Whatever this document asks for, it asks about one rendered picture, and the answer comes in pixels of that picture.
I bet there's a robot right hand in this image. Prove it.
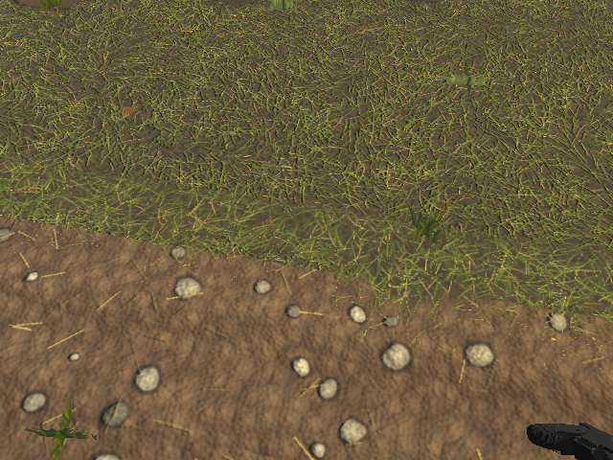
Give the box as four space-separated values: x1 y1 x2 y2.
527 423 613 460

